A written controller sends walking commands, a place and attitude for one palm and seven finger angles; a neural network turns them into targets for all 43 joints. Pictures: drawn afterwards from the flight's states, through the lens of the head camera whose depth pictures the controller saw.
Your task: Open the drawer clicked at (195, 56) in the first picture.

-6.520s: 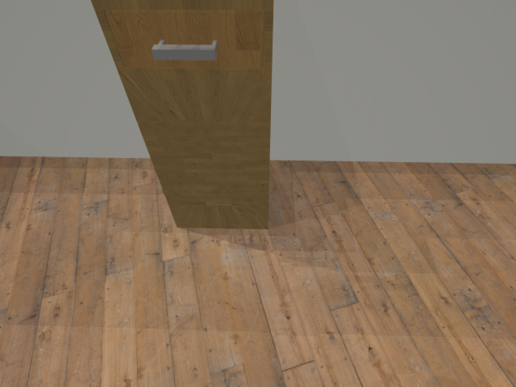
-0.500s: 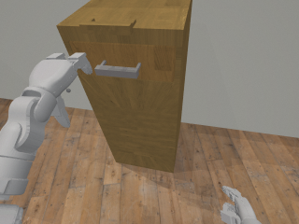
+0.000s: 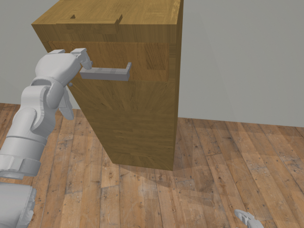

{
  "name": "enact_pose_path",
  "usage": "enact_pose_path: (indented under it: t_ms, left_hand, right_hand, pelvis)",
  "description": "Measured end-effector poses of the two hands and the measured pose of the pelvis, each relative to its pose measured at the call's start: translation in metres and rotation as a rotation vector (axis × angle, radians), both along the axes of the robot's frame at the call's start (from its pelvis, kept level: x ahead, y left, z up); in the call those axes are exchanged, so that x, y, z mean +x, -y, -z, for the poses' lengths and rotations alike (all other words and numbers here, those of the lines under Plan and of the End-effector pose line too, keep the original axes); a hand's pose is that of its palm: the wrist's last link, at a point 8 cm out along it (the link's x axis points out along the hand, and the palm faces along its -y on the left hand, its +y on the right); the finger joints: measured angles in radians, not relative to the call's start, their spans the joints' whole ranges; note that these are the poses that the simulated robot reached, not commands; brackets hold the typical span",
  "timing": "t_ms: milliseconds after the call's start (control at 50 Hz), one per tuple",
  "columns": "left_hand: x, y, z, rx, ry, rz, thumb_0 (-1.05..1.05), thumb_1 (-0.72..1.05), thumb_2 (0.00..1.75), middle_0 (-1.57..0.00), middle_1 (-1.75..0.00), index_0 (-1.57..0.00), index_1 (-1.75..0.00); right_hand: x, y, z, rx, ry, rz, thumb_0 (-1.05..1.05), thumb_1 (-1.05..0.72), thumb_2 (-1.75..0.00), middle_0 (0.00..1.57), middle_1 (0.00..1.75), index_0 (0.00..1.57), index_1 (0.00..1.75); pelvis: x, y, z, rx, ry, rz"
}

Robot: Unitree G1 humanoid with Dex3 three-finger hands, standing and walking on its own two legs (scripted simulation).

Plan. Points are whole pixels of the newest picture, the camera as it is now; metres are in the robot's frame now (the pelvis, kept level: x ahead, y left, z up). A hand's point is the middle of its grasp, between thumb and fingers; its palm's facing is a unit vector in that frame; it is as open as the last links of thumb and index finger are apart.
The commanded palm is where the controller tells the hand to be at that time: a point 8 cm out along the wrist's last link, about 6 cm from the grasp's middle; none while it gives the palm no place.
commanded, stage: move the hooked fingers above the handle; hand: left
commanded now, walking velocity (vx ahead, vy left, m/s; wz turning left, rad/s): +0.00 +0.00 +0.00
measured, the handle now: (107, 69) +0.55 +0.20 +0.11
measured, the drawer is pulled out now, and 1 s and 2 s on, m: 0.00 0.00 0.00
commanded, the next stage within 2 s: none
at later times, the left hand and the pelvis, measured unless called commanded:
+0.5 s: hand (90, 80) +0.45 +0.21 +0.15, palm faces -0.08 +0.01 -1.00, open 13.8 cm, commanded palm +0.45 +0.21 +0.23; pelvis +0.02 +0.00 +0.00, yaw +0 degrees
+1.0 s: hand (102, 73) +0.49 +0.19 +0.15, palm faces -0.11 +0.00 -0.99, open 13.8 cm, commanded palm +0.48 +0.21 +0.23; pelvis +0.01 +0.00 -0.01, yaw -1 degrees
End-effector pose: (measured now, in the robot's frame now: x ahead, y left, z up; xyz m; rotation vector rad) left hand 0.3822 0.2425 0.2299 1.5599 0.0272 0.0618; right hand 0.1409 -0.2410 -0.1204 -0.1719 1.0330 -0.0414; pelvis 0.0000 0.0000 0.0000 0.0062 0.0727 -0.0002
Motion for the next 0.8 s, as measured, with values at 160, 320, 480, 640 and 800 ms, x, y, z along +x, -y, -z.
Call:
enact_pose_path:
  t_ms: [160, 320, 480, 640, 800]
  left_hand:
    - [0.012, 0.051, 0.024, -0.011, -0.069, 0.236, -0.01, -0.49, 0.3, -0.32, -1.2, -0.32, -1.2]
    - [0.048, 0.035, -0.006, -0.038, 0.082, 0.128, 0.0, -0.49, 0.3, -0.32, -1.2, -0.32, -1.2]
    - [0.051, 0.024, 0.02, 0.021, -0.093, 0.035, 0.0, -0.49, 0.3, -0.32, -1.2, -0.33, -1.2]
    - [0.063, 0.067, 0.022, -0.021, -0.059, 0.247, 0.0, -0.49, 0.3, -0.32, -1.2, -0.33, -1.2]
    - [0.102, 0.034, 0.007, 0.009, 0.001, 0.035, 0.0, -0.49, 0.3, -0.32, -1.2, -0.32, -1.2]
  right_hand:
    - [0.022, -0.002, -0.007, -0.026, 0.051, 0.01, 0.01, -0.91, -0.9, 0.2, 0.3, 0.2, 0.3]
    - [0.023, -0.006, -0.003, -0.002, 0.031, 0.025, 0.01, -0.91, -0.9, 0.2, 0.3, 0.2, 0.3]
    - [0.004, 0.0, 0.006, -0.001, -0.051, 0.046, 0.01, -0.91, -0.9, 0.2, 0.3, 0.2, 0.3]
    - [-0.014, 0.014, 0.003, -0.065, -0.054, 0.093, 0.01, -0.91, -0.9, 0.2, 0.3, 0.2, 0.3]
    - [-0.059, 0.027, 0.009, -0.077, -0.137, 0.171, 0.01, -0.91, -0.9, 0.2, 0.3, 0.2, 0.3]
  pelvis:
    - [0.01, -0.002, 0.001, -0.003, -0.01, -0.01]
    - [0.016, 0.0, 0.002, -0.003, -0.036, 0.007]
    - [0.017, 0.002, 0.003, -0.002, -0.049, -0.004]
    - [0.014, 0.003, 0.005, -0.004, -0.048, -0.006]
    - [0.008, 0.005, 0.007, -0.001, -0.099, 0.023]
